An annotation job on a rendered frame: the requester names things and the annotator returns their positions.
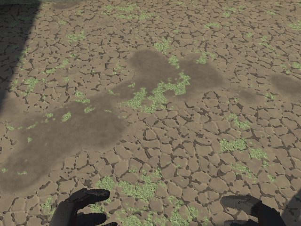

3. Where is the robot right hand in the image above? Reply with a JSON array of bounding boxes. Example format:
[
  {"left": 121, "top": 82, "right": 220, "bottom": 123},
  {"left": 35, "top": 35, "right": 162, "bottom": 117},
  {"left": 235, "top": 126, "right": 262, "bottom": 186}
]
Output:
[{"left": 221, "top": 194, "right": 286, "bottom": 226}]

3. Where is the robot left hand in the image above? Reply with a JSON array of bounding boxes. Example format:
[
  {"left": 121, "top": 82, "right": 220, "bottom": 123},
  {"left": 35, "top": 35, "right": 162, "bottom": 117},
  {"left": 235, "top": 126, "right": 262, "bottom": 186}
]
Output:
[{"left": 46, "top": 187, "right": 118, "bottom": 226}]

